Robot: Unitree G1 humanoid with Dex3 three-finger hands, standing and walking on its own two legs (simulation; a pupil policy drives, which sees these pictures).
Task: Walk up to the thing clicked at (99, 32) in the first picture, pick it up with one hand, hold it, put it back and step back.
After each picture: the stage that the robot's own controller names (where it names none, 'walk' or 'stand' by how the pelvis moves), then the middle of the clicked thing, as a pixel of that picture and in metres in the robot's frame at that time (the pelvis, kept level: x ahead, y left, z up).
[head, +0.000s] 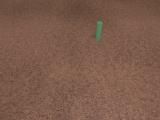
stand; (98, 31) +1.56 -0.22 -0.66
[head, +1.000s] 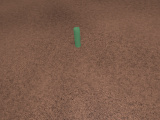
walk; (77, 37) +1.43 +0.13 -0.63
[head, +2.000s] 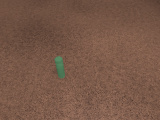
walk; (60, 67) +0.94 +0.24 -0.64
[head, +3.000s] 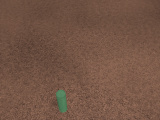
walk; (62, 101) +0.60 +0.17 -0.62
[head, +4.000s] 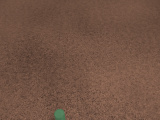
stand; out of the picture +0.46 +0.15 -0.65
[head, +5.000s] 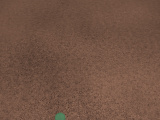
stand; out of the picture +0.45 +0.14 -0.65
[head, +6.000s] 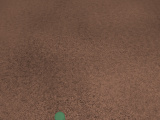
stand; out of the picture +0.47 +0.15 -0.66
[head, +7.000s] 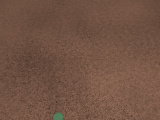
stand; out of the picture +0.45 +0.17 -0.66
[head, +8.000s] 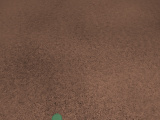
stand; out of the picture +0.45 +0.17 -0.66
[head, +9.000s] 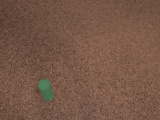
go down; (46, 91) +0.48 +0.18 -0.54
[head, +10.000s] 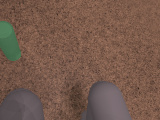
go down; (9, 44) +0.52 +0.25 -0.25
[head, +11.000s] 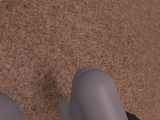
close in; out of the picture +0.50 +0.29 -0.17
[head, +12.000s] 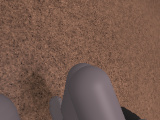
close; out of the picture +0.49 +0.30 -0.16
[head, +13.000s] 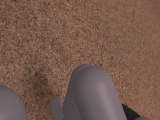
lift; out of the picture +0.44 +0.26 -0.17
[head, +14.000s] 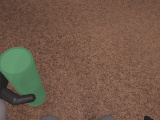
lift; (28, 82) +0.33 +0.17 +0.03
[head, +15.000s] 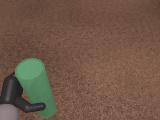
hold; (40, 93) +0.31 +0.14 +0.05
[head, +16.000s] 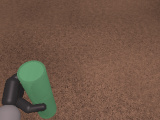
hold; (41, 94) +0.31 +0.14 +0.03
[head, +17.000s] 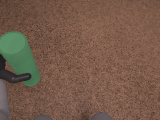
crouch; (24, 64) +0.41 +0.17 -0.03
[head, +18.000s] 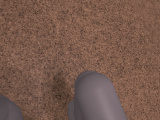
lower; out of the picture +0.51 +0.26 -0.08
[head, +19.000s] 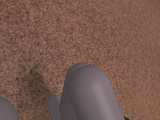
lower; out of the picture +0.46 +0.30 -0.17
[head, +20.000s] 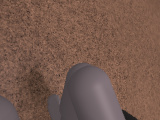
lower; out of the picture +0.46 +0.30 -0.17
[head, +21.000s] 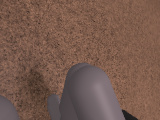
lower; out of the picture +0.47 +0.30 -0.17
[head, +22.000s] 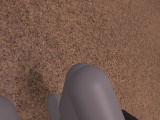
lower; out of the picture +0.47 +0.30 -0.17
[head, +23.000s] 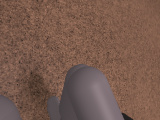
open; out of the picture +0.48 +0.28 -0.18
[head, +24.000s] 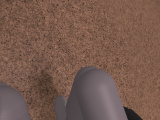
stand; out of the picture +0.48 +0.26 -0.19
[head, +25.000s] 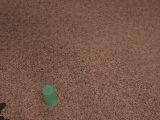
stand; (50, 96) +0.47 +0.16 -0.51
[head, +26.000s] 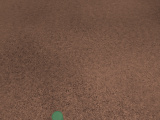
stand; out of the picture +0.44 +0.15 -0.60
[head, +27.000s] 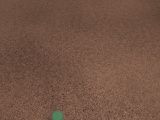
stand; out of the picture +0.44 +0.15 -0.60
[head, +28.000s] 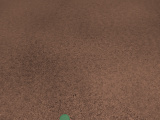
stand; out of the picture +0.45 +0.13 -0.65
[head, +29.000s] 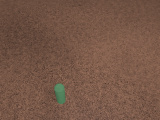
walk; (60, 94) +0.53 +0.12 -0.64
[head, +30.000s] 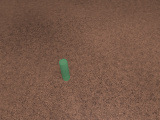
walk; (64, 70) +0.81 +0.19 -0.63
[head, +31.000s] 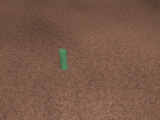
stand; (63, 59) +1.09 +0.19 -0.64
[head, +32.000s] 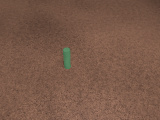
stand; (67, 58) +1.08 +0.15 -0.66
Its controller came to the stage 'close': yes
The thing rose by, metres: 0.68
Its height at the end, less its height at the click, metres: +0.00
